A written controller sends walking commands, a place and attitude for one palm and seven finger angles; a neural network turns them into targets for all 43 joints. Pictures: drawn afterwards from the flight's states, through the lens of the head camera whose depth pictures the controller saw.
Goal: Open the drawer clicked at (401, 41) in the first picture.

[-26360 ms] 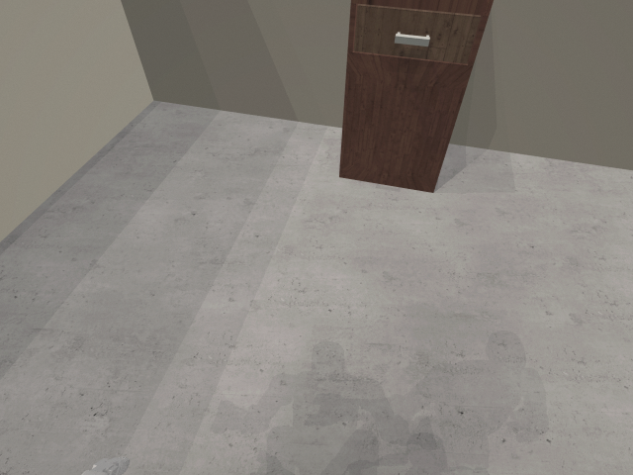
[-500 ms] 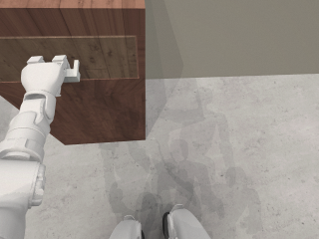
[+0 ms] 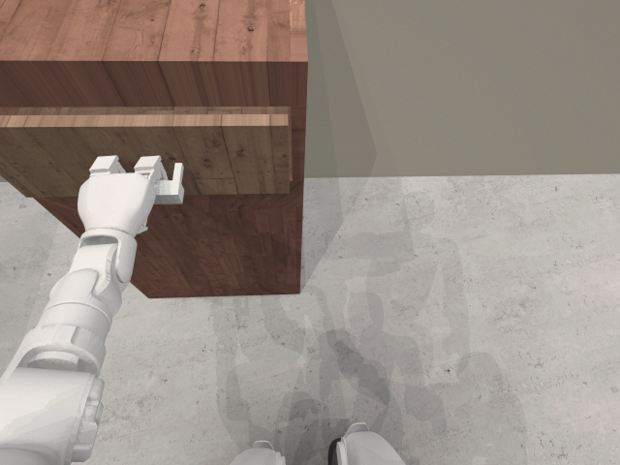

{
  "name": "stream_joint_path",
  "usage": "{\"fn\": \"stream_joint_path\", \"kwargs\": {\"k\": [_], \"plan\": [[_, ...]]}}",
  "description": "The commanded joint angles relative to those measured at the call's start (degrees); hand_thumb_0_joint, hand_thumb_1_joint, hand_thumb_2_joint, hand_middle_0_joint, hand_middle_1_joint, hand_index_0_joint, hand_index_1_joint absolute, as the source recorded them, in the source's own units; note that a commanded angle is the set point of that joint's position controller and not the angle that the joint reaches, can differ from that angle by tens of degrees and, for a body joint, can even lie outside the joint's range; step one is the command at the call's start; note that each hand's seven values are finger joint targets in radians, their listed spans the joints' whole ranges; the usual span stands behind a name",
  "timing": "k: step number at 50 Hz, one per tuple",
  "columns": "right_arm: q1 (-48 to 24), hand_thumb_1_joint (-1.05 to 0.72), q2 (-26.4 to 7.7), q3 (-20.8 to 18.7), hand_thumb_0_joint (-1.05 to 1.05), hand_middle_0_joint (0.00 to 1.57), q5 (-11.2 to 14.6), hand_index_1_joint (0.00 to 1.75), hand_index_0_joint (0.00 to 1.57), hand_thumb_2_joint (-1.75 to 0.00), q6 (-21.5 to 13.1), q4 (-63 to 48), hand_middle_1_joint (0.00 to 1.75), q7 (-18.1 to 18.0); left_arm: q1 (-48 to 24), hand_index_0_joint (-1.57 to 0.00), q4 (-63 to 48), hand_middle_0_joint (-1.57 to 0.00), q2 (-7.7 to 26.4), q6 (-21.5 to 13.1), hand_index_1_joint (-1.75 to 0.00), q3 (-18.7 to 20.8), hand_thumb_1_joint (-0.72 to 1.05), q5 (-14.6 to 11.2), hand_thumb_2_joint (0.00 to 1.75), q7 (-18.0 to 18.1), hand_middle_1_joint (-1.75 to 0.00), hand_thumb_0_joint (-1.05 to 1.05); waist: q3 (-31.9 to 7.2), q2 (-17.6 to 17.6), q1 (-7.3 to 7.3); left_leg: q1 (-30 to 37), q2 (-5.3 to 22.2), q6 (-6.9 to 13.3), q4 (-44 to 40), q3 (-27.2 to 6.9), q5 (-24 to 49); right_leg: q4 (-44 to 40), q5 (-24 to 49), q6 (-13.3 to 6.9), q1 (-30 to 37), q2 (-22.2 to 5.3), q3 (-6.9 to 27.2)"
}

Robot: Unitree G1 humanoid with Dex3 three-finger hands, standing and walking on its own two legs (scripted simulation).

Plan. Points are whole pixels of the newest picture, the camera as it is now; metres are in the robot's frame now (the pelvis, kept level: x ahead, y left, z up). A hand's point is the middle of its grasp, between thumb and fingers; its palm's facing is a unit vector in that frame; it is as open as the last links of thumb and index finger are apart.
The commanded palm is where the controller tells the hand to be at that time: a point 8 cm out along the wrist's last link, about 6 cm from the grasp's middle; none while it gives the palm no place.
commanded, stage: pull the drawer open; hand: left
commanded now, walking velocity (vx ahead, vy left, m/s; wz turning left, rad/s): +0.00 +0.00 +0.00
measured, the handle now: (139, 181) +0.49 +0.24 +0.00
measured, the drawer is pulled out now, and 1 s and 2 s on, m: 0.03 0.13 0.26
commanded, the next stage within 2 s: none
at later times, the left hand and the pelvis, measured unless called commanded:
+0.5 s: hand (136, 219) +0.44 +0.24 -0.02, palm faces -0.06 -0.02 -1.00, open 5.7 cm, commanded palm +0.41 +0.23 +0.03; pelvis -0.02 -0.01 -0.01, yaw +0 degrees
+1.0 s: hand (124, 289) +0.34 +0.24 -0.03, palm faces +0.00 -0.06 -1.00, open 5.7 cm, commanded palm +0.32 +0.24 +0.03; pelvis +0.00 +0.00 +0.01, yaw +0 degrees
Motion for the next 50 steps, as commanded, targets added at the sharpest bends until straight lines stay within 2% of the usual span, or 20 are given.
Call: {"fn": "stream_joint_path", "kwargs": {"k": [1,3,4,6,11,13,20,21,25,26,31,32,35,38,45,46,47,48,49,50], "plan": [[8.22,-0.9,-10.16,-3.69,0.0,0.2,-0.4,0.3,0.2,-0.9,-0.48,-1.19,0.3,-0.86,-24.85,-0.4,-6.12,-0.4,15.48,1.82,-1.35,4.23,0.9,0.67,0.9,3.27,-1.35,0.0,-25.37,4.35,-1.21,16.9,2.56,-4.34,-2.43,-4.49,42.87,-0.14,22.71,-0.79,12.08,-0.35,0.22],[8.66,-0.9,-9.75,-4.01,0.0,0.2,-0.44,0.3,0.2,-0.9,-0.67,-1.55,0.3,-0.79,-27.7,-0.4,-7.81,-0.4,13.65,1.91,-1.35,2.97,0.9,0.36,0.9,3.29,-1.35,0.0,-28.19,6.33,-1.78,20.1,2.91,-4.86,-1.68,-5.2,47.98,0.28,24.19,-0.53,11.47,-0.37,0.0],[8.75,-0.9,-9.83,-3.91,0.0,0.2,-0.37,0.3,0.2,-0.9,-0.55,-1.29,0.3,-0.79,-27.14,-0.4,-6.71,-0.4,14.74,2.19,-1.35,3.95,0.9,0.14,0.9,2.99,-1.35,0.0,-27.87,4.85,-1.45,19.75,2.84,-4.93,-1.53,-5.24,48.47,0.4,24.39,-0.53,11.95,-0.3,-0.02],[8.42,-0.9,-9.7,-3.71,0.0,0.2,-0.2,0.3,0.2,-0.9,-0.56,-1.87,0.3,-0.92,-27.62,-0.4,-5.64,-0.4,14.41,2.33,-1.35,3.4,0.9,-0.52,0.9,2.36,-1.35,0.0,-27.92,3.02,-1.91,17.46,2.31,-4.13,-1.66,-4.46,43.62,-0.21,24.21,-0.38,13.87,-0.39,0.32],[7.63,-0.9,-9.68,-3.17,0.0,0.2,0.08,0.3,0.2,-0.9,-0.93,-2.81,0.3,-1.41,-27.93,-0.4,-3.77,-0.4,14.96,1.5,-1.35,2.86,0.9,-0.64,0.9,1.06,-1.35,0.0,-26.01,2.83,-1.87,13.81,1.65,-3.27,-2.21,-3.94,37.23,-0.34,22.43,-0.52,14.45,-0.58,0.81],[7.94,-0.9,-9.57,-3.33,0.0,0.2,0.05,0.3,0.2,-0.9,-1.32,-2.81,0.3,-1.44,-28.93,-0.4,-4.55,-0.4,14.66,0.76,-1.35,2.62,0.9,-0.42,0.9,0.97,-1.35,0.0,-27.03,4.18,-2.05,15.3,1.89,-3.61,-1.84,-4.47,38.79,0.11,22.04,-0.57,13.01,-0.51,0.57],[8.59,-0.9,-9.87,-3.45,0.0,0.2,-0.06,0.3,0.2,-0.9,-2.21,-2.24,0.3,-1.38,-30.23,-0.4,-3.86,-0.4,15.31,-0.11,-1.35,2.97,0.9,-0.01,0.9,1.41,-1.35,0.0,-27.37,3.0,-2.52,12.75,1.66,-3.23,-1.27,-4.33,33.5,0.36,19.85,-0.59,12.19,-0.43,0.74],[8.49,-0.9,-9.7,-3.45,0.0,0.2,0.0,0.3,0.2,-0.9,-2.22,-2.5,0.3,-1.22,-27.5,-0.4,-3.44,-0.4,14.29,0.09,-1.35,2.54,0.9,0.04,0.9,1.32,-1.35,0.0,-27.68,4.63,-1.53,13.25,1.53,-3.41,-1.7,-4.22,33.66,0.31,19.57,-0.79,12.51,-0.4,0.65],[7.9,-0.9,-9.67,-3.41,0.0,0.2,0.46,0.3,0.2,-0.9,-1.95,-3.37,0.3,-0.99,-19.84,-0.4,-4.32,-0.4,13.23,0.24,-1.35,2.96,0.9,-1.07,0.9,0.62,-1.35,0.0,-27.06,2.04,0.28,12.49,1.61,-2.98,-3.05,-3.73,32.86,-0.5,20.14,-0.81,15.81,-0.26,0.71],[7.81,-0.9,-9.6,-3.51,0.0,0.2,0.57,0.3,0.2,-0.9,-1.98,-3.63,0.3,-0.97,-19.25,-0.4,-6.4,-0.4,13.01,-0.07,-1.35,2.89,0.9,-1.31,0.9,0.47,-1.35,0.0,-27.98,3.07,0.67,13.09,1.68,-2.95,-3.52,-3.7,33.53,-0.66,20.85,-0.86,16.93,-0.31,0.88],[6.06,-0.9,-9.15,-3.8,0.0,0.2,1.06,0.3,0.2,-0.9,-1.31,-4.99,0.3,-0.79,-5.86,-0.4,-11.56,-0.4,11.4,-0.48,-1.35,3.96,0.9,-2.52,0.9,0.1,-1.35,0.0,-27.41,0.75,3.15,13.84,2.01,-2.6,-5.5,-2.87,36.46,-2.22,23.7,-0.88,21.96,-0.42,1.56],[5.36,-0.9,-9.38,-3.86,0.0,0.2,0.92,0.3,0.2,-0.9,-1.21,-5.12,0.3,-0.88,-4.59,-0.4,-13.29,-0.4,12.63,-0.71,-1.35,5.33,0.9,-2.83,0.9,0.29,-1.35,0.0,-27.57,0.4,3.5,13.18,2.02,-2.48,-5.77,-2.78,37.27,-2.19,25.23,-1.03,23.3,-0.58,2.09],[3.74,-0.9,-9.07,-4.0,0.0,0.2,1.35,0.3,0.2,-0.9,-0.98,-5.98,0.3,-0.81,2.04,-0.4,-16.63,-0.4,9.81,-0.33,-1.35,4.2,0.9,-2.78,0.9,1.03,-1.35,0.0,-23.57,-0.99,3.65,12.76,2.15,-2.33,-7.3,-2.32,36.05,-3.46,25.08,-0.93,24.15,-0.65,2.23],[2.01,-0.9,-9.03,-4.17,0.0,0.2,1.18,0.3,0.2,-0.9,-0.62,-6.25,0.3,-0.82,7.01,-0.4,-21.21,-0.4,10.98,0.34,-1.35,6.57,0.9,-2.17,0.9,2.64,-1.35,0.0,-23.15,-0.06,4.52,15.62,2.6,-2.85,-7.83,-2.86,40.57,-3.35,26.49,-1.11,24.01,-0.69,2.3],[-2.6,-0.9,-8.23,-4.11,0.0,0.2,1.21,0.3,0.2,-0.9,-1.1,-9.14,0.3,-0.24,19.57,-0.4,-33.38,-0.4,4.55,4.59,-1.35,3.66,0.9,-2.21,0.9,5.32,-1.35,0.0,-21.54,1.85,5.0,22.85,3.56,-4.42,-8.06,-4.39,47.1,-3.81,25.78,-0.91,22.38,-0.64,1.19],[-3.2,-0.9,-8.12,-4.11,0.0,0.2,1.23,0.3,0.2,-0.9,-1.22,-9.22,0.3,-0.33,20.4,-0.4,-34.83,-0.4,5.36,5.19,-1.35,4.57,0.9,-2.14,0.9,5.59,-1.35,0.0,-20.94,0.94,5.1,23.23,3.67,-4.56,-8.08,-4.58,47.79,-3.79,26.08,-0.91,22.51,-0.67,1.15],[-4.04,-0.9,-8.26,-3.85,0.0,0.2,1.13,0.3,0.2,-0.9,-1.26,-9.6,0.3,-0.45,21.27,-0.4,-36.53,-0.4,5.14,5.77,-1.35,4.18,0.9,-2.17,0.9,5.6,-1.35,0.0,-20.49,2.5,5.2,24.05,3.68,-4.83,-8.14,-4.96,49.32,-3.58,26.25,-1.02,22.06,-0.7,0.98],[-3.91,-0.9,-8.42,-3.69,0.0,0.2,1.18,0.3,0.2,-0.9,-1.22,-8.28,0.3,-0.94,10.44,-0.4,-35.68,-0.4,4.82,6.09,-1.35,2.01,0.9,-1.36,0.9,6.0,-1.35,0.0,-18.21,1.69,1.82,24.06,4.05,-4.92,-7.25,-5.65,46.53,-3.46,24.32,-0.53,18.17,-0.86,0.55],[-3.34,-0.9,-8.4,-3.62,0.0,0.2,0.81,0.3,0.2,-0.9,-1.44,-7.03,0.3,-1.53,2.51,-0.4,-33.61,-0.4,6.44,5.95,-1.35,2.62,0.9,-0.44,0.9,6.36,-1.35,0.0,-17.11,1.89,1.0,22.52,3.78,-4.92,-6.49,-5.3,43.04,-2.85,21.82,-0.5,15.78,-0.97,0.17],[-3.5,-0.9,-8.11,-3.58,0.0,0.2,0.58,0.3,0.2,-0.9,-1.53,-6.79,0.3,-1.79,5.16,-0.4,-30.45,-0.4,7.16,6.31,-1.35,3.71,0.9,0.4,0.9,6.47,-1.35,0.0,-17.97,1.73,2.43,22.03,3.27,-4.98,-6.38,-4.81,41.58,-2.47,20.53,-0.77,16.12,-0.83,0.04]]}}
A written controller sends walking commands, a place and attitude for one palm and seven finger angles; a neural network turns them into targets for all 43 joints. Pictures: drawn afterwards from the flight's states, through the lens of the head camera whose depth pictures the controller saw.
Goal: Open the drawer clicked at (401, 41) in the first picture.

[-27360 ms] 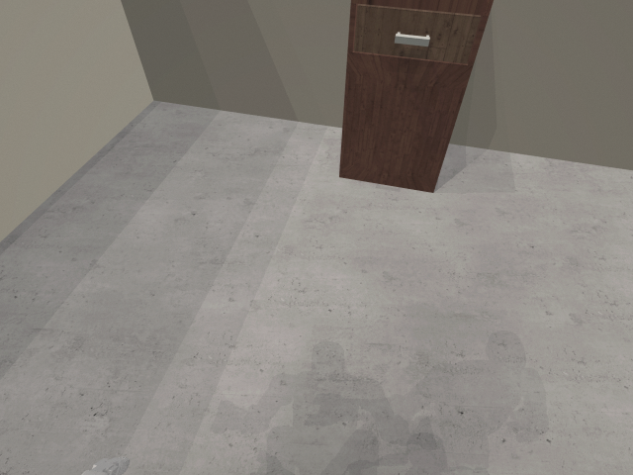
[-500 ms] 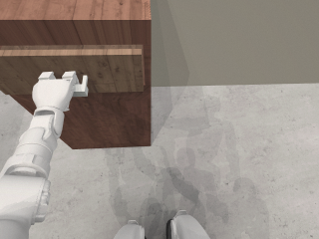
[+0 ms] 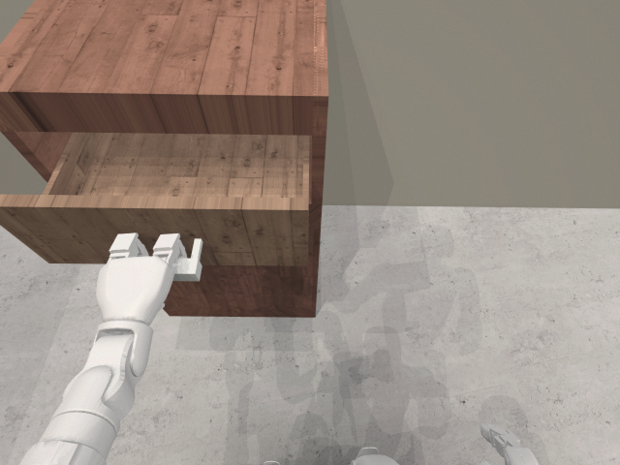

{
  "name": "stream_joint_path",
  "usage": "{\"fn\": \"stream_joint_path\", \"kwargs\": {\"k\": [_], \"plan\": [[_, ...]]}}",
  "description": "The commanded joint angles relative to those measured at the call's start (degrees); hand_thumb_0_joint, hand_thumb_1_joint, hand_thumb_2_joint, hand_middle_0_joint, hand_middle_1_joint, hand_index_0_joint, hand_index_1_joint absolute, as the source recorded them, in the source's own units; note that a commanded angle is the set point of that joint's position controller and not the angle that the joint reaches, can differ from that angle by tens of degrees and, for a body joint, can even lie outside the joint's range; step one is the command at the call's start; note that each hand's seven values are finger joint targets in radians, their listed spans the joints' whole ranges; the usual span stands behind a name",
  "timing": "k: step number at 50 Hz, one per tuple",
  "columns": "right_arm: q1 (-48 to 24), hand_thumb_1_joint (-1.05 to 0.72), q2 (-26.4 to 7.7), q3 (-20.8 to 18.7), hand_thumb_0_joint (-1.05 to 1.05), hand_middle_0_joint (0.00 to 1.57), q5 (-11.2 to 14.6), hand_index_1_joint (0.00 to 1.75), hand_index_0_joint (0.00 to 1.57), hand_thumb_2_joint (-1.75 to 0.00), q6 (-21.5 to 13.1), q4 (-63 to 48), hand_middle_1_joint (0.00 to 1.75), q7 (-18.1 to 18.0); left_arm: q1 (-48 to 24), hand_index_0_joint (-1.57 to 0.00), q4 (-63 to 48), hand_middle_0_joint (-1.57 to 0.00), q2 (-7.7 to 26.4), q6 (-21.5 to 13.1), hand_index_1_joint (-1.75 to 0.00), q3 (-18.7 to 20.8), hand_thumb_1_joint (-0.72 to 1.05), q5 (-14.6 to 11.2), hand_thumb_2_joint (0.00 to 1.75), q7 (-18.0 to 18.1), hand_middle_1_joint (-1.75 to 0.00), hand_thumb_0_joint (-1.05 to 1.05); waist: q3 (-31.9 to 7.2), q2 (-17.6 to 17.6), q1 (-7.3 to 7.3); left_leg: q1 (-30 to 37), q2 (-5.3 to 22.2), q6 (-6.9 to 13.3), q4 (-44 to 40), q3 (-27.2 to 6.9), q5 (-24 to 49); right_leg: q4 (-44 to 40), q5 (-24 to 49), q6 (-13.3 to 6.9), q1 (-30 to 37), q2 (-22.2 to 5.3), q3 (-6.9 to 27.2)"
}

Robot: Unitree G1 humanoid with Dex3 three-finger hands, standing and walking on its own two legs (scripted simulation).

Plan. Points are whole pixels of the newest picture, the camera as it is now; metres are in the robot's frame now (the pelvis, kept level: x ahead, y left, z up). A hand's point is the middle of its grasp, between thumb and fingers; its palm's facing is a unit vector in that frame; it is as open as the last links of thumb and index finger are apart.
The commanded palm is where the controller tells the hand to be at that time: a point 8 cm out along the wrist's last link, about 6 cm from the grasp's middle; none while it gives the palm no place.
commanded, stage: pull the drawer open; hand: left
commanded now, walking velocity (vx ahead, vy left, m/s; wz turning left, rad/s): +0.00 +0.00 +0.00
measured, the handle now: (158, 256) +0.39 +0.24 -0.02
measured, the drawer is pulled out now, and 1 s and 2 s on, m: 0.13 0.26 0.30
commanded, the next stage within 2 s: open the thumb to release the handle in 1.36 s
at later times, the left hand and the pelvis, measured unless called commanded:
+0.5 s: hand (151, 307) +0.32 +0.24 -0.04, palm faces -0.04 -0.05 -1.00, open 5.8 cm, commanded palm +0.27 +0.24 +0.02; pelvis -0.02 -0.02 -0.01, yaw -1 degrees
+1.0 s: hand (132, 395) +0.21 +0.23 -0.03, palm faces -0.03 -0.07 -1.00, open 5.9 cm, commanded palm +0.16 +0.24 +0.02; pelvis -0.01 -0.02 +0.00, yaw +0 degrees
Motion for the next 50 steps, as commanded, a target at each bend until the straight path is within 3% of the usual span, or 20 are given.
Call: {"fn": "stream_joint_path", "kwargs": {"k": [1,3,5,9,11,14,16,17,21,23,25,29,33,34,37,40,43,44,46,50], "plan": [[2.93,-0.9,-8.15,-2.54,0.0,0.2,-0.62,0.3,0.2,-0.9,-1.27,-3.06,0.3,-1.58,-20.81,-0.4,-5.55,-0.4,12.25,2.16,-1.35,5.84,0.9,1.22,0.9,3.11,-1.35,0.0,-18.83,2.33,-0.43,12.92,3.06,-5.09,-2.26,-4.71,39.57,0.53,20.04,-1.28,8.24,-0.54,-0.77],[2.66,-0.9,-7.87,-2.49,0.0,0.2,-0.5,0.3,0.2,-0.9,-1.18,-3.41,0.3,-1.71,-22.65,-0.4,-6.95,-0.4,12.35,2.46,-1.35,5.26,0.9,1.47,0.9,2.91,-1.35,0.0,-21.43,5.13,0.24,15.88,3.18,-5.89,-2.08,-5.5,43.78,1.09,21.0,-1.42,8.19,-0.75,-0.81],[2.18,-0.9,-7.44,-2.35,0.0,0.2,-0.37,0.3,0.2,-0.9,-1.12,-3.72,0.3,-1.84,-24.05,-0.4,-6.74,-0.4,10.56,2.76,-1.35,3.42,0.9,1.01,0.9,2.1,-1.35,0.0,-22.23,4.55,0.03,15.99,2.93,-5.89,-1.7,-5.24,44.01,0.96,21.23,-1.39,8.53,-0.67,-0.88],[2.02,-0.9,-7.11,-1.94,0.0,0.2,0.01,0.3,0.2,-0.9,-1.16,-4.27,0.3,-2.5,-25.47,-0.4,-3.89,-0.4,10.88,1.92,-1.35,3.41,0.9,-0.22,0.9,0.08,-1.35,0.0,-21.08,1.17,0.0,12.21,2.04,-4.81,-2.11,-4.43,38.21,0.42,20.75,-1.36,10.81,-0.76,-0.51],[1.94,-0.9,-7.16,-1.66,0.0,0.2,0.0,0.3,0.2,-0.9,-1.3,-4.26,0.3,-2.84,-25.73,-0.4,-1.59,-0.4,12.78,1.0,-1.35,4.9,0.9,-0.35,0.9,-0.56,-1.35,0.0,-20.02,-1.56,0.3,8.43,1.31,-3.83,-2.24,-3.61,32.75,0.18,20.51,-1.38,12.77,-0.91,0.16],[1.85,-0.9,-6.91,-1.51,0.0,0.2,-0.14,0.3,0.2,-0.9,-1.52,-4.11,0.3,-3.12,-27.02,-0.4,-0.71,-0.4,14.17,-1.01,-1.35,5.87,0.9,0.25,0.9,-0.9,-1.35,0.0,-20.8,0.14,0.61,6.95,0.98,-3.56,-1.88,-3.22,30.8,0.74,20.51,-1.53,12.71,-1.14,0.79],[1.75,-0.9,-6.79,-1.69,0.0,0.2,-0.15,0.3,0.2,-0.9,-1.73,-4.54,0.3,-2.91,-23.0,-0.4,-1.17,-0.4,13.99,-2.13,-1.35,6.58,0.9,0.22,0.9,-0.82,-1.35,0.0,-21.19,-0.2,1.69,5.81,0.71,-3.29,-2.12,-2.75,29.2,0.55,20.43,-1.68,14.13,-1.1,1.32],[1.35,-0.9,-6.96,-1.64,0.0,0.2,-0.26,0.3,0.2,-0.9,-1.6,-4.92,0.3,-2.79,-19.18,-0.4,-1.97,-0.4,15.17,-2.4,-1.35,8.32,0.9,-0.09,0.9,-0.73,-1.35,0.0,-22.63,0.91,3.13,5.62,0.56,-3.37,-2.42,-2.74,30.13,0.72,21.18,-1.94,15.87,-1.1,1.74],[0.39,-0.9,-6.63,-1.89,0.0,0.2,0.25,0.3,0.2,-0.9,-1.94,-6.76,0.3,-2.16,-7.51,-0.4,-7.5,-0.4,12.35,-2.83,-1.35,8.05,0.9,-1.62,0.9,-0.37,-1.35,0.0,-22.39,-0.51,4.02,4.94,0.7,-3.11,-3.69,-2.42,30.3,-0.13,23.09,-1.83,19.25,-1.1,2.56],[-0.11,-0.9,-6.79,-2.08,0.0,0.2,0.22,0.3,0.2,-0.9,-2.08,-7.17,0.3,-1.93,-1.65,-0.4,-10.79,-0.4,12.69,-2.92,-1.35,9.51,0.9,-2.22,0.9,0.1,-1.35,0.0,-22.8,-0.99,4.44,5.78,1.09,-3.2,-4.11,-2.76,32.02,-0.18,23.61,-1.83,19.97,-1.04,2.75],[-0.71,-0.9,-7.01,-2.23,0.0,0.2,0.35,0.3,0.2,-0.9,-2.49,-7.45,0.3,-1.59,2.85,-0.4,-13.07,-0.4,11.02,-2.43,-1.35,8.95,0.9,-2.76,0.9,0.76,-1.35,0.0,-20.57,-2.47,3.78,5.45,1.34,-3.06,-4.54,-2.53,30.43,-0.93,22.84,-1.65,19.37,-1.01,2.74],[-1.99,-0.9,-7.48,-2.51,0.0,0.2,-0.02,0.3,0.2,-0.9,-3.03,-7.2,0.3,-1.38,8.57,-0.4,-18.22,-0.4,12.15,-1.31,-1.35,10.73,0.9,-2.19,0.9,2.98,-1.35,0.0,-19.37,-0.24,4.03,6.79,1.56,-3.57,-5.1,-2.78,30.56,-0.67,21.54,-1.97,18.1,-0.91,3.11],[-3.11,-0.9,-7.62,-2.45,0.0,0.2,-0.11,0.3,0.2,-0.9,-3.78,-7.52,0.3,-0.95,12.58,-0.4,-21.2,-0.4,8.75,0.24,-1.35,8.08,0.9,-2.25,0.9,4.31,-1.35,0.0,-16.89,0.03,2.86,7.55,1.8,-3.67,-4.95,-3.23,28.49,-0.61,17.97,-1.85,15.19,-0.79,2.03],[-3.08,-0.9,-7.56,-2.61,0.0,0.2,-0.05,0.3,0.2,-0.9,-3.83,-7.47,0.3,-0.95,14.51,-0.4,-21.63,-0.4,10.0,0.54,-1.35,9.8,0.9,-2.46,0.9,4.57,-1.35,0.0,-17.2,-0.93,3.51,7.65,1.72,-3.71,-5.02,-3.2,27.99,-0.62,17.74,-1.88,15.9,-0.8,2.04],[-4.48,-0.9,-7.69,-2.25,0.0,0.2,-0.23,0.3,0.2,-0.9,-4.13,-8.1,0.3,-0.85,16.55,-0.4,-24.61,-0.4,9.66,1.45,-1.35,9.24,0.9,-2.12,0.9,5.03,-1.35,0.0,-16.08,1.24,3.52,8.87,1.68,-4.09,-4.94,-3.62,29.45,-0.41,17.81,-2.18,14.73,-0.79,1.97],[-5.51,-0.9,-7.14,-1.89,0.0,0.2,-0.2,0.3,0.2,-0.9,-4.31,-8.55,0.3,-0.84,19.79,-0.4,-24.93,-0.4,8.31,2.35,-1.35,8.35,0.9,-2.0,0.9,4.82,-1.35,0.0,-14.62,-0.66,3.52,8.97,1.57,-4.01,-4.67,-3.48,28.59,-0.54,17.65,-1.93,14.58,-0.75,1.79],[-7.25,-0.9,-6.56,-1.29,0.0,0.2,-0.25,0.3,0.2,-0.9,-4.47,-9.96,0.3,-0.83,25.92,-0.4,-28.35,-0.4,8.53,2.24,-1.35,8.99,0.9,-1.8,0.9,4.62,-1.35,0.0,-15.12,0.98,4.97,10.29,1.35,-4.3,-4.72,-3.57,30.87,-0.12,19.13,-2.19,15.62,-0.78,2.53],[-7.71,-0.9,-6.37,-1.21,0.0,0.2,-0.3,0.3,0.2,-0.9,-4.69,-10.16,0.3,-0.64,27.1,-0.4,-29.63,-0.4,6.91,2.12,-1.35,7.73,0.9,-2.0,0.9,4.41,-1.35,0.0,-14.43,0.22,4.52,10.59,1.42,-4.36,-4.33,-3.58,31.97,-0.19,19.87,-2.08,14.98,-0.75,2.31],[-8.79,-0.9,-6.03,-0.84,0.0,0.2,-0.3,0.3,0.2,-0.9,-4.86,-10.86,0.3,-0.33,30.76,-0.4,-31.26,-0.4,6.34,1.88,-1.35,7.57,0.9,-1.96,0.9,4.2,-1.35,0.0,-13.44,0.37,5.12,10.57,1.37,-4.55,-4.16,-3.73,32.18,0.07,19.27,-2.16,14.49,-0.62,2.42],[-10.09,-0.9,-5.48,-0.24,0.0,0.2,-0.7,0.3,0.2,-0.9,-5.03,-12.12,0.3,0.28,37.57,-0.4,-35.15,-0.4,6.75,0.54,-1.35,8.78,0.9,-1.49,0.9,4.28,-1.35,0.0,-12.67,-0.03,5.8,10.43,1.19,-4.57,-2.96,-3.65,33.17,0.96,20.95,-2.23,13.98,-0.66,3.13]]}}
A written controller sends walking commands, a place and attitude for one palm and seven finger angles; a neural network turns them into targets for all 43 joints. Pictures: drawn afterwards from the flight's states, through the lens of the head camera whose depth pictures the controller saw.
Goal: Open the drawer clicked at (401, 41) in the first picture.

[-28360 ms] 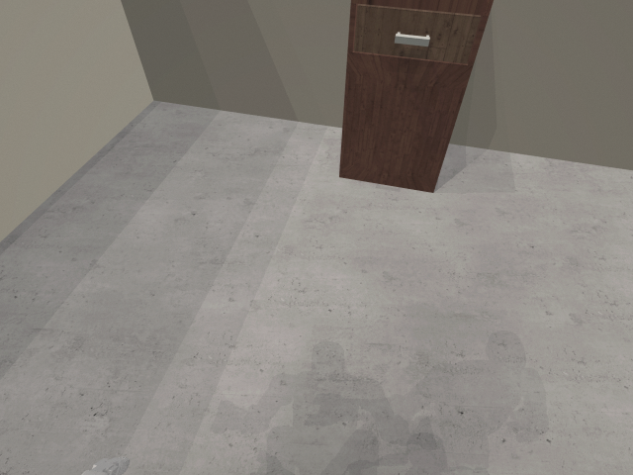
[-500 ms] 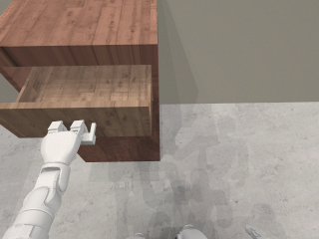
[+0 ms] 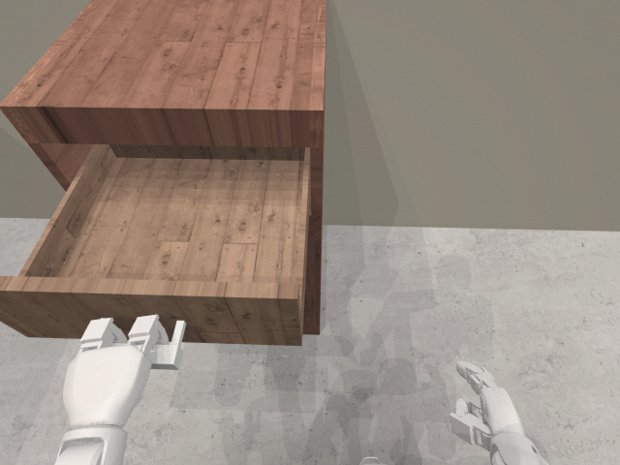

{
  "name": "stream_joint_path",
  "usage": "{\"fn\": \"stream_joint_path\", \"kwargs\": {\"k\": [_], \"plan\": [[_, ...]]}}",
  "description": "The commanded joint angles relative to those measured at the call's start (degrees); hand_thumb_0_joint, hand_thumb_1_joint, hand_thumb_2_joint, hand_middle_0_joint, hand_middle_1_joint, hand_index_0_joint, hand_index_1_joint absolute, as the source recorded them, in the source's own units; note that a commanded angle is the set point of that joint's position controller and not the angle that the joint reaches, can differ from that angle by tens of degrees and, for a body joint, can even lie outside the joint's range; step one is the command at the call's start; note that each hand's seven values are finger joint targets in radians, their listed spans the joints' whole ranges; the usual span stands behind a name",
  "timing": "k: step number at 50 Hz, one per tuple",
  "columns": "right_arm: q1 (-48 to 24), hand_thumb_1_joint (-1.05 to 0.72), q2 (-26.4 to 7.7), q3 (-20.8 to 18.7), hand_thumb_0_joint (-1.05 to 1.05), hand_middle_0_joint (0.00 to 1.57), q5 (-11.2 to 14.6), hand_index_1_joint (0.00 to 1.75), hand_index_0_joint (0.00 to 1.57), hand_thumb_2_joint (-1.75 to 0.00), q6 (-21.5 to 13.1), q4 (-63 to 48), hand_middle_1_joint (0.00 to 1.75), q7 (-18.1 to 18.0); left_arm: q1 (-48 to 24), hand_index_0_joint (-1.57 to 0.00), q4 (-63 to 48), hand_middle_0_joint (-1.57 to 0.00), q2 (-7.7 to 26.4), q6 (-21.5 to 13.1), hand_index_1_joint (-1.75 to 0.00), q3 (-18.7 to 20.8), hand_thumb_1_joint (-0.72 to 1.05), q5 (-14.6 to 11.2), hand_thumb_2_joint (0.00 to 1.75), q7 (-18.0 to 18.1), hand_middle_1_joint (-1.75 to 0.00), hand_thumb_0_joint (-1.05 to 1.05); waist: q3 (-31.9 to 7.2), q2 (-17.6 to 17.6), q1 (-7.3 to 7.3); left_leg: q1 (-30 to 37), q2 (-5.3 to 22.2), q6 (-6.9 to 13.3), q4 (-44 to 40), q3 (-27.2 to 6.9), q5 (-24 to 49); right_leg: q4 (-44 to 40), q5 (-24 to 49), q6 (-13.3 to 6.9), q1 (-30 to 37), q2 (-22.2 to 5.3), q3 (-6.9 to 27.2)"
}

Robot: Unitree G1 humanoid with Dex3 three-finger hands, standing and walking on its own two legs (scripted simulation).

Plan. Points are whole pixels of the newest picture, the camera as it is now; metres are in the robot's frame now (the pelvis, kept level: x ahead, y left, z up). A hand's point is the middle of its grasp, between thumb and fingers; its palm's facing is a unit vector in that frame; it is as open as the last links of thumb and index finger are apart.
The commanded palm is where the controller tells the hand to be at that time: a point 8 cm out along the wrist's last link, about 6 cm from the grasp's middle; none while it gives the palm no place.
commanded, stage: pull the drawer open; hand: left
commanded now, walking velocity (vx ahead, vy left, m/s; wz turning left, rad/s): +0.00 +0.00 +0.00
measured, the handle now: (137, 340) +0.27 +0.25 -0.01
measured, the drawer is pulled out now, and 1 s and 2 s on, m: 0.26 0.30 0.30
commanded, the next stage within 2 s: open the thumb to release the handle in 0.36 s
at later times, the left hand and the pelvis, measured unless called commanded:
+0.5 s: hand (119, 425) +0.17 +0.25 -0.03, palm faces -0.03 -0.05 -1.00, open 5.9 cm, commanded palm +0.15 +0.26 +0.02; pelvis +0.00 -0.01 -0.02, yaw +0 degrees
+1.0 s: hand (118, 423) +0.17 +0.25 -0.03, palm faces -0.01 -0.05 -1.00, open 12.7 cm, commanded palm +0.14 +0.26 +0.02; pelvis -0.02 -0.02 -0.01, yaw +1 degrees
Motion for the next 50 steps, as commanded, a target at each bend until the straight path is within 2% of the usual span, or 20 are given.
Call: {"fn": "stream_joint_path", "kwargs": {"k": [1,3,7,10,14,16,21,22,23,24,25,28,33,34,35,39,43,45,46,50], "plan": [[-3.64,-0.9,-6.93,-2.33,0.0,0.2,-0.43,0.3,0.2,-0.9,-2.14,-8.34,0.3,0.22,10.57,-0.4,-14.32,-0.4,8.52,-0.92,-1.35,7.69,0.9,-0.57,0.9,3.54,-1.35,0.0,-12.84,0.09,3.49,6.11,0.82,-3.3,-3.9,-4.48,33.52,-2.75,22.67,-0.62,12.01,-1.09,2.59],[-3.99,-0.9,-6.84,-2.04,0.0,0.2,-0.63,0.3,0.2,-0.9,-2.19,-8.72,0.3,0.48,12.53,-0.4,-16.5,-0.4,8.87,-1.97,-1.35,7.99,0.9,-0.16,0.9,3.86,-1.35,0.0,-12.68,2.87,3.93,6.67,0.71,-3.49,-3.28,-4.65,34.59,-1.9,22.79,-0.86,10.74,-1.02,2.89],[-4.04,-0.9,-6.81,-2.12,0.0,0.2,-1.18,0.3,0.2,-0.9,-2.09,-9.02,0.3,0.99,15.18,-0.4,-19.97,-0.4,8.76,-3.23,-1.35,8.26,0.9,0.22,0.9,4.65,-1.35,0.0,-12.96,2.84,3.76,6.86,0.71,-3.83,-1.57,-4.94,35.8,-0.57,22.77,-1.0,8.38,-0.76,2.97],[-3.72,-0.9,-6.44,-2.03,0.0,0.2,-1.17,0.3,0.2,-0.9,-2.28,-9.35,0.3,1.37,21.82,-0.4,-20.06,-0.4,8.67,-4.04,-1.35,8.86,0.9,-0.01,0.9,4.99,-1.35,0.0,-12.51,2.01,4.58,6.07,0.41,-3.84,-0.53,-4.77,35.63,0.25,23.06,-0.84,7.96,-0.77,3.08],[-3.79,-0.9,-6.56,-2.01,0.0,0.2,-1.32,0.3,0.2,-0.9,-1.89,-9.37,0.3,1.5,22.04,-0.4,-20.93,-0.4,10.21,-4.27,-1.35,10.78,0.9,-0.21,0.9,5.24,-1.35,0.0,-13.27,1.78,4.84,4.2,0.24,-3.83,0.19,-4.83,34.17,1.07,23.39,-0.94,8.34,-0.9,3.47],[-3.76,-0.9,-6.76,-2.1,0.0,0.2,-1.6,0.3,0.2,-0.9,-1.73,-9.39,0.3,1.52,20.06,-0.4,-21.84,-0.4,9.65,-4.15,-1.35,10.06,0.9,0.09,0.9,5.42,-1.35,0.0,-14.07,1.85,4.3,3.73,0.24,-3.66,0.81,-4.77,33.35,1.43,23.15,-0.91,7.64,-1.03,3.58],[-3.39,-0.9,-6.85,-2.31,0.0,0.2,-1.53,0.3,0.2,-0.9,-1.68,-9.26,0.3,1.35,23.35,-0.4,-21.66,-0.4,10.25,-3.91,-1.35,11.44,0.9,-0.67,0.9,5.99,-1.35,0.0,-14.94,1.25,4.66,2.88,0.28,-3.59,1.1,-4.57,34.15,1.79,25.12,-0.84,8.94,-1.2,3.79],[-3.29,-0.9,-7.06,-2.31,0.0,0.2,-1.6,0.3,0.2,-0.9,-1.6,-9.3,0.3,1.3,22.74,-0.4,-22.14,-0.4,10.61,-3.8,-1.35,11.75,0.9,-0.96,0.9,6.04,-1.35,0.0,-15.42,1.16,4.46,2.94,0.38,-3.7,1.07,-4.8,35.33,1.96,25.85,-0.92,8.94,-1.24,3.84],[-3.58,-0.9,-7.91,-2.6,0.0,0.2,-1.91,0.3,0.2,-0.9,-1.21,-7.22,0.3,0.65,8.73,-0.4,-20.5,-0.4,11.55,-3.49,-1.35,11.0,0.9,0.26,0.9,6.5,-1.35,0.0,-13.78,-0.48,1.01,1.58,0.34,-3.45,2.7,-5.17,31.03,2.2,24.1,-0.57,4.56,-1.44,4.51],[-3.22,-0.9,-7.33,-2.93,0.0,0.2,-2.07,0.3,0.2,-0.9,-1.44,-7.6,0.3,0.1,8.94,-0.4,-19.8,-0.4,11.9,-3.81,-1.34,12.72,0.83,0.41,0.87,6.93,-1.34,0.0,-14.87,0.74,2.53,0.76,0.23,-3.17,2.17,-4.81,28.32,2.3,22.17,-0.53,6.06,-1.57,3.63],[-3.21,-0.9,-7.15,-2.89,0.0,0.2,-1.93,0.3,0.2,-0.9,-1.74,-7.41,0.3,-0.24,11.28,-0.39,-17.08,-0.39,11.98,-3.67,-1.34,13.22,0.76,0.24,0.84,7.33,-1.34,0.0,-14.86,-0.38,2.88,0.05,-0.12,-3.04,2.03,-4.61,26.3,2.08,20.93,-0.6,6.6,-1.39,3.88],[-3.13,-0.9,-7.4,-3.18,0.0,0.2,-1.55,0.3,0.2,-0.9,-1.8,-7.19,0.3,-0.63,11.07,-0.38,-17.4,-0.38,11.96,-2.94,-1.31,12.96,0.55,-0.83,0.75,7.73,-1.31,0.0,-16.82,0.73,3.04,1.23,-0.32,-3.2,1.37,-4.52,27.17,1.58,22.03,-0.7,8.2,-1.55,4.17],[-4.38,-0.9,-7.35,-2.72,0.0,0.2,-0.81,0.3,0.2,-0.9,-1.26,-6.93,0.3,-1.49,10.67,-0.35,-14.5,-0.35,12.39,-1.14,-1.27,12.75,0.2,-1.51,0.6,6.89,-1.27,0.0,-14.27,-2.01,3.15,-0.74,-0.58,-2.47,-0.62,-4.09,22.0,-0.46,19.77,-0.46,10.86,-1.71,4.26],[-4.75,-0.9,-7.28,-2.73,0.0,0.2,-0.65,0.3,0.2,-0.9,-1.29,-7.08,0.3,-1.6,9.45,-0.35,-14.59,-0.35,10.92,-0.82,-1.27,11.07,0.13,-1.72,0.57,6.43,-1.27,0.0,-13.39,-1.63,2.72,-1.12,-0.61,-2.26,-1.02,-3.88,20.17,-1.26,18.84,-0.39,10.78,-1.9,4.26],[-4.83,-0.9,-7.36,-2.64,0.0,0.2,-0.59,0.3,0.2,-0.9,-1.33,-6.96,0.3,-1.89,7.87,-0.34,-14.34,-0.34,12.42,-0.8,-1.26,12.08,0.06,-1.64,0.54,6.2,-1.26,0.0,-12.75,-2.28,2.82,-1.78,-0.75,-2.1,-1.42,-3.8,18.6,-1.71,17.29,-0.34,11.11,-1.96,4.54],[-5.4,-0.9,-7.11,-2.27,0.0,0.2,-0.37,0.3,0.2,-0.9,-1.48,-7.05,0.3,-2.57,6.34,-0.32,-12.39,-0.32,13.02,-0.74,-1.23,12.16,-0.22,-1.62,0.42,5.17,-1.23,0.0,-10.84,-0.6,3.2,-2.1,-0.91,-1.83,-2.9,-3.57,15.03,-3.51,12.78,-0.48,11.47,-2.08,5.04],[-5.52,-0.9,-6.98,-2.21,0.0,0.2,-0.47,0.3,0.2,-0.9,-1.82,-7.01,0.3,-2.81,6.63,-0.3,-12.0,-0.3,13.69,-1.72,-1.2,12.86,-0.5,-1.8,0.3,4.55,-1.2,0.0,-11.83,-0.05,3.48,-1.8,-1.11,-1.68,-2.93,-3.22,15.38,-3.99,13.94,-0.43,12.71,-2.24,5.95],[-5.79,-0.9,-6.91,-2.18,0.0,0.2,-0.33,0.3,0.2,-0.9,-1.84,-6.82,0.3,-2.83,5.68,-0.3,-10.99,-0.3,13.33,-2.21,-1.2,12.5,-0.5,-1.65,0.3,4.23,-1.2,0.0,-9.79,-0.94,3.1,-3.1,-1.21,-1.72,-2.94,-3.51,14.11,-4.28,12.4,-0.44,11.62,-2.14,6.28],[-5.74,-0.9,-6.88,-2.28,0.0,0.2,-0.37,0.3,0.2,-0.9,-1.96,-7.14,0.3,-2.77,5.42,-0.3,-11.44,-0.3,13.15,-2.51,-1.2,12.45,-0.5,-1.69,0.3,4.16,-1.2,0.0,-9.63,0.48,3.4,-3.12,-1.21,-1.77,-3.12,-3.49,13.59,-4.39,11.36,-0.51,11.53,-2.3,6.23],[-5.59,-0.9,-6.95,-2.46,0.0,0.2,-0.47,0.3,0.2,-0.9,-2.07,-7.07,0.3,-2.64,4.05,-0.3,-11.17,-0.3,13.19,-3.2,-1.2,12.52,-0.5,-1.28,0.3,4.52,-1.2,0.0,-10.47,0.46,3.17,-2.86,-1.23,-1.72,-2.55,-3.43,13.53,-3.96,10.6,-0.57,10.29,-2.13,5.96]]}}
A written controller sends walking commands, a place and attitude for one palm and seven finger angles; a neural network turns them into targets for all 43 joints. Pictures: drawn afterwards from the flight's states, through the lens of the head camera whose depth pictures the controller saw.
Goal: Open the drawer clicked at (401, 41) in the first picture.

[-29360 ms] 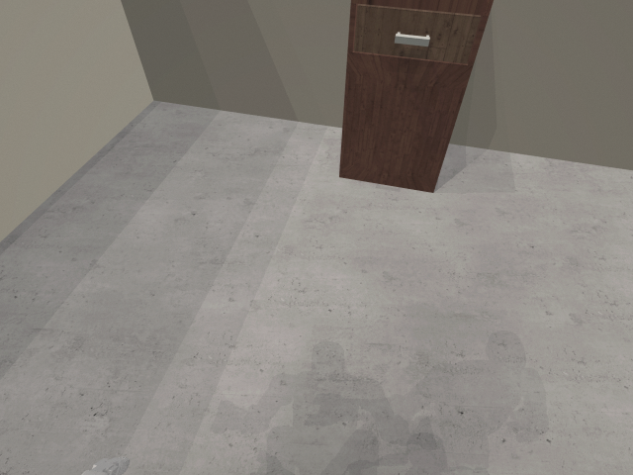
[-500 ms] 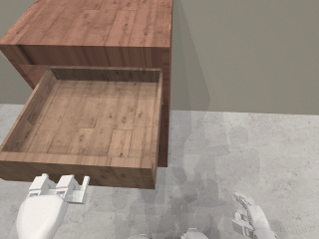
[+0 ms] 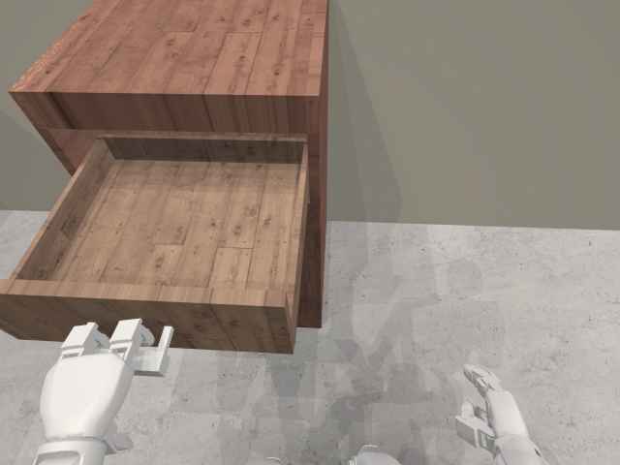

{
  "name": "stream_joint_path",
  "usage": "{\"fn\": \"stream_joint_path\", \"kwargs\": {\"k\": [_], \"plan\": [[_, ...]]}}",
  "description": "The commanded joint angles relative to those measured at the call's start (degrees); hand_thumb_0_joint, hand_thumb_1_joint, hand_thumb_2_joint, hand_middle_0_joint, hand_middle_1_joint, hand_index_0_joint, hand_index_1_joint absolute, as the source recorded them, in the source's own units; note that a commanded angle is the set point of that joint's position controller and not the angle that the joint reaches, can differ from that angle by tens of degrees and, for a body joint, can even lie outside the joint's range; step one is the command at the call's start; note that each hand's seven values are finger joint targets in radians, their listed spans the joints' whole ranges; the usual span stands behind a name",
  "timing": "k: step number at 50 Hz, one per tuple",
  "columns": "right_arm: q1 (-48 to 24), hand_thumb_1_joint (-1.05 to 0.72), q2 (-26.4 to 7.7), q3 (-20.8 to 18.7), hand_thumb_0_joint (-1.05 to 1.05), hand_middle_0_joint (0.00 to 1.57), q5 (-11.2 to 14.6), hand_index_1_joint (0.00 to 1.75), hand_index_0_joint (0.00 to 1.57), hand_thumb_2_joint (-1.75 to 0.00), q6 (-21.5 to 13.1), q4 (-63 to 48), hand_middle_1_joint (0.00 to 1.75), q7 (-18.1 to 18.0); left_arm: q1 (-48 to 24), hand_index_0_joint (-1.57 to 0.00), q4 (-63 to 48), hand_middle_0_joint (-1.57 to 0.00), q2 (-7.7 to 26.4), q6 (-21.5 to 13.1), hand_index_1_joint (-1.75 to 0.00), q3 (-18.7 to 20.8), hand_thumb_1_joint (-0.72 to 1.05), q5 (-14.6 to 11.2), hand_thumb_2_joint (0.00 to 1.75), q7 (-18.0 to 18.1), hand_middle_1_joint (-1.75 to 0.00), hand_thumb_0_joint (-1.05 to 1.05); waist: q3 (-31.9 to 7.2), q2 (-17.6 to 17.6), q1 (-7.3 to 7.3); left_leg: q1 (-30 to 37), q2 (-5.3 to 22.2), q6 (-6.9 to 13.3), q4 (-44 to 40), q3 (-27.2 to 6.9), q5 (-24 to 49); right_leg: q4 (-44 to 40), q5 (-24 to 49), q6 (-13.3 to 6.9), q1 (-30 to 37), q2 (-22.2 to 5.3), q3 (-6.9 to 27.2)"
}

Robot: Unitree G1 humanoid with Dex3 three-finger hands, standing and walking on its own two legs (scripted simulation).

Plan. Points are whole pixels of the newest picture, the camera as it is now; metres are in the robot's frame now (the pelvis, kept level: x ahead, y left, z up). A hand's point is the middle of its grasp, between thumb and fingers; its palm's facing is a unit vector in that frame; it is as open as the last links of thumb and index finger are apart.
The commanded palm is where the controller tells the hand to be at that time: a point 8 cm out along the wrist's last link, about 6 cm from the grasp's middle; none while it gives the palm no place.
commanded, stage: lift the hand off the handle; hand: left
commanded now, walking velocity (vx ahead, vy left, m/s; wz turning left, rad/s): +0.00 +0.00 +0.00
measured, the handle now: (123, 346) +0.25 +0.27 +0.00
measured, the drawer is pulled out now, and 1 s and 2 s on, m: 0.30 0.30 0.30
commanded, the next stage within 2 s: draw the hand back to the body in 1.66 s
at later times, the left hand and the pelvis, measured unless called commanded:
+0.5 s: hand (114, 390) +0.20 +0.27 -0.01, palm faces -0.01 -0.04 -1.00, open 13.7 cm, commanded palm +0.18 +0.29 +0.05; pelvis -0.01 +0.00 +0.00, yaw +1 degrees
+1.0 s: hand (76, 368) +0.21 +0.28 +0.06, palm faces +0.04 -0.06 -1.00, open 13.5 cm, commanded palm +0.18 +0.28 +0.12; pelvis +0.00 +0.01 +0.03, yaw +1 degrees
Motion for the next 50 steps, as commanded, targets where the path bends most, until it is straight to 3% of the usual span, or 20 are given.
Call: {"fn": "stream_joint_path", "kwargs": {"k": [1,2,3,4,8,10,13,14,15,17,22,26,28,30,33,36,41,44,46,50], "plan": [[-5.44,-0.9,-6.42,-2.74,0.0,0.2,-0.12,0.3,0.2,-0.9,-2.57,-8.04,0.3,-0.34,0.3,-0.3,-9.71,-0.3,11.25,0.71,-1.2,9.86,-0.5,-0.38,0.3,3.73,-1.2,0.0,-11.75,1.31,2.36,0.1,-1.25,-0.38,-6.25,-2.81,13.34,-8.32,10.95,0.94,13.84,-2.19,7.15],[-5.41,-0.9,-6.59,-2.68,0.0,0.2,-0.2,0.3,0.2,-0.9,-2.45,-8.13,0.3,-0.35,0.69,-0.3,-10.02,-0.3,12.17,0.74,-1.2,10.87,-0.5,-0.39,0.3,4.01,-1.2,0.0,-12.64,1.9,2.7,0.39,-1.24,-0.44,-6.22,-2.95,14.34,-7.73,11.75,0.69,14.05,-2.02,6.9],[-5.26,-0.9,-6.22,-2.71,0.0,0.2,-0.33,0.3,0.2,-0.9,-2.66,-8.18,0.3,0.02,2.07,-0.3,-9.12,-0.3,7.84,0.96,-1.2,6.67,-0.5,0.02,0.3,3.93,-1.2,0.0,-12.45,1.56,1.98,0.74,-1.16,-0.52,-5.93,-2.85,14.7,-7.33,12.05,0.82,12.79,-2.0,6.28],[-4.98,-0.9,-6.46,-2.99,0.0,0.2,-0.1,0.3,0.2,-0.9,-2.85,-8.22,0.3,0.18,1.14,-0.3,-9.42,-0.3,7.53,1.03,-1.2,6.1,-0.5,-0.35,0.3,3.77,-1.2,0.0,-11.27,1.15,1.51,0.76,-1.02,-0.47,-5.77,-2.86,14.49,-7.59,12.02,0.88,12.02,-2.06,5.87],[-4.87,-0.9,-6.81,-2.9,0.0,0.2,-0.27,0.3,0.2,-0.9,-2.72,-7.51,0.3,-0.47,-3.65,-0.3,-8.51,-0.3,11.04,1.7,-1.2,8.52,-0.5,0.58,0.3,4.14,-1.2,0.0,-13.14,-0.8,1.44,-0.64,-1.12,-0.32,-5.17,-2.98,13.42,-7.35,11.58,1.21,12.9,-2.3,6.86],[-4.83,-0.9,-6.69,-2.84,0.0,0.2,-0.07,0.3,0.2,-0.9,-2.79,-7.27,0.3,-0.69,-4.91,-0.3,-7.57,-0.3,9.77,2.3,-1.2,6.96,-0.5,0.63,0.3,3.87,-1.2,0.0,-12.23,-0.68,1.0,-0.41,-1.03,-0.29,-5.36,-2.99,13.3,-7.57,11.29,1.2,12.29,-2.24,6.27],[-4.5,-0.9,-6.92,-2.79,0.0,0.2,0.05,0.3,0.2,-0.9,-2.56,-6.67,0.3,-1.34,-8.24,-0.3,-7.23,-0.3,12.51,2.85,-1.2,8.56,-0.5,0.33,0.3,3.45,-1.2,0.0,-14.1,-0.35,1.2,-0.25,-1.05,-0.13,-5.4,-2.8,13.05,-7.82,11.3,1.38,13.81,-2.57,6.76],[-4.47,-0.9,-6.77,-2.76,0.0,0.2,0.21,0.3,0.2,-0.9,-2.45,-6.57,0.3,-1.51,-7.96,-0.3,-6.51,-0.3,12.48,3.09,-1.2,8.38,-0.5,0.32,0.3,3.25,-1.2,0.0,-13.57,-0.25,1.35,-0.3,-1.17,-0.19,-5.56,-2.86,13.01,-7.9,11.15,1.32,13.91,-2.43,6.63],[-4.43,-0.9,-6.7,-2.68,0.0,0.2,0.28,0.3,0.2,-0.9,-2.51,-6.37,0.3,-1.61,-9.69,-0.3,-6.1,-0.3,11.31,3.14,-1.2,7.05,-0.5,0.17,0.3,2.98,-1.2,0.0,-12.84,-1.03,0.54,-0.59,-1.13,-0.08,-5.48,-2.78,12.62,-8.36,11.11,1.52,13.53,-2.57,6.59],[-4.38,-0.9,-6.82,-2.55,0.0,0.2,0.43,0.3,0.2,-0.9,-2.41,-5.86,0.3,-1.94,-11.08,-0.3,-4.96,-0.3,12.72,3.1,-1.2,8.22,-0.5,-0.43,0.3,2.49,-1.2,0.0,-12.6,-2.1,0.51,-1.34,-1.03,0.04,-5.49,-2.88,12.22,-8.83,10.97,1.56,14.18,-2.66,7.13],[-4.93,-0.9,-6.51,-2.31,0.0,0.2,0.63,0.3,0.2,-0.9,-2.25,-6.31,0.3,-2.7,-12.56,-0.3,-8.75,-0.3,16.01,2.56,-1.2,10.5,-0.5,-1.44,0.3,1.81,-1.2,0.0,-14.62,-0.06,1.41,0.99,-1.27,0.11,-6.79,-2.81,12.91,-10.45,11.36,1.61,17.76,-2.98,7.99],[-5.48,-0.9,-6.05,-2.06,0.0,0.2,0.92,0.3,0.2,-0.9,-2.32,-6.6,0.3,-3.03,-11.71,-0.3,-10.96,-0.3,16.92,1.61,-1.2,11.69,-0.5,-2.47,0.3,1.01,-1.2,0.0,-12.91,0.75,1.87,2.47,-1.32,0.03,-8.75,-2.87,12.94,-12.09,10.07,1.63,18.9,-2.97,7.81],[-5.77,-0.9,-5.99,-1.85,0.0,0.2,0.81,0.3,0.2,-0.9,-2.36,-6.92,0.3,-3.02,-11.71,-0.3,-13.05,-0.3,17.64,1.06,-1.2,12.38,-0.5,-2.73,0.3,1.0,-1.2,0.0,-13.36,3.08,2.13,3.94,-1.32,-0.08,-9.68,-2.84,13.5,-12.59,9.96,1.46,19.46,-3.1,7.77],[-5.67,-0.9,-5.83,-2.02,0.0,0.2,0.75,0.3,0.2,-0.9,-2.75,-7.24,0.3,-2.67,-9.81,-0.3,-13.54,-0.3,15.62,0.64,-1.2,11.31,-0.5,-3.09,0.3,1.02,-1.2,0.0,-12.43,2.78,1.93,5.14,-1.22,-0.14,-10.49,-2.84,14.13,-13.04,10.04,1.44,19.24,-2.89,6.7],[-6.05,-0.9,-6.11,-2.01,0.0,0.2,0.92,0.3,0.2,-0.9,-2.69,-7.29,0.3,-2.27,-9.79,-0.3,-14.31,-0.3,16.26,0.82,-1.2,11.93,-0.5,-3.44,0.3,0.68,-1.2,0.0,-12.09,2.23,1.85,6.29,-1.01,-0.2,-11.6,-3.02,14.84,-13.74,10.52,1.46,19.87,-2.79,6.52],[-6.23,-0.9,-6.32,-2.23,0.0,0.2,1.17,0.3,0.2,-0.9,-2.99,-7.85,0.3,-1.65,-8.64,-0.3,-15.78,-0.3,12.6,1.94,-1.2,8.15,-0.5,-4.05,0.3,-0.6,-1.2,0.0,-10.26,1.53,1.1,8.48,-0.67,-0.27,-13.16,-3.06,15.53,-14.84,10.71,1.54,19.73,-2.72,5.09],[-6.48,-0.9,-6.59,-1.95,0.0,0.2,1.41,0.3,0.2,-0.9,-2.78,-8.41,0.3,-1.69,-8.3,-0.3,-17.26,-0.3,13.2,3.79,-1.2,6.9,-0.5,-4.74,0.3,-4.7,-1.2,0.0,-8.61,-0.69,1.68,10.57,-0.47,-0.02,-15.85,-3.05,15.36,-17.42,10.03,1.93,22.84,-3.17,4.92],[-6.48,-0.9,-6.4,-1.68,0.0,0.2,1.12,0.3,0.2,-0.9,-2.71,-8.77,0.3,-1.51,-8.11,-0.3,-21.37,-0.3,12.77,3.33,-1.2,5.7,-0.5,-4.8,0.3,-6.7,-1.2,0.0,-8.66,2.22,2.19,13.93,-0.24,-0.23,-17.16,-3.21,18.76,-17.8,12.53,1.56,23.84,-3.15,4.29],[-6.45,-0.9,-6.19,-1.53,0.0,0.2,1.03,0.3,0.2,-0.9,-2.6,-8.66,0.3,-1.41,-7.57,-0.3,-21.53,-0.3,13.87,2.81,-1.2,6.85,-0.5,-4.71,0.3,-7.58,-1.2,0.0,-6.86,0.62,2.32,14.28,-0.16,-0.27,-17.8,-3.45,18.9,-18.57,12.19,1.63,23.88,-2.96,4.27],[-6.4,-0.9,-5.97,-1.33,0.0,0.2,0.83,0.3,0.2,-0.9,-2.52,-8.97,0.3,-0.97,-7.68,-0.3,-23.44,-0.3,14.55,2.3,-1.2,7.82,-0.5,-4.88,0.3,-8.76,-1.2,0.0,-5.99,1.49,3.17,15.66,0.0,-0.54,-19.43,-3.7,20.13,-19.47,13.02,1.49,25.43,-3.0,4.28]]}}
